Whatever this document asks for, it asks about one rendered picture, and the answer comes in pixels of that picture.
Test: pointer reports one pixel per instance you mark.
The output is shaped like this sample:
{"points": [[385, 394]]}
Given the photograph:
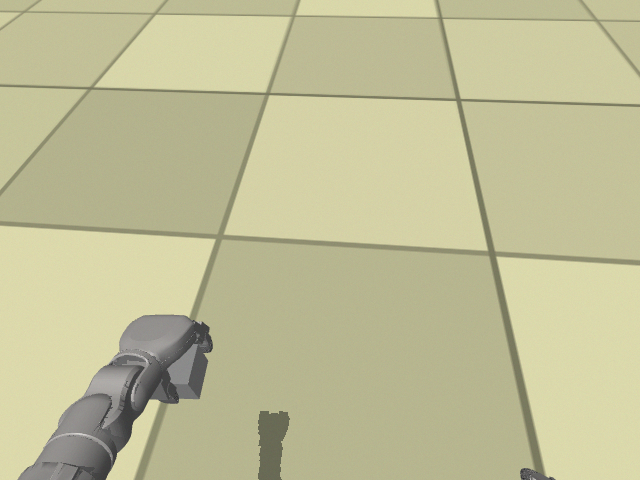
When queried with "left robot arm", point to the left robot arm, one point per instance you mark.
{"points": [[96, 427]]}

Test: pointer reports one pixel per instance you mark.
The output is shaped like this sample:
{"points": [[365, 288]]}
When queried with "cube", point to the cube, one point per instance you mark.
{"points": [[188, 372]]}

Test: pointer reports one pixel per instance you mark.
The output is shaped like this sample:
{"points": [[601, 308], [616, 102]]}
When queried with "left robot hand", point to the left robot hand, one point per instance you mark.
{"points": [[166, 338]]}

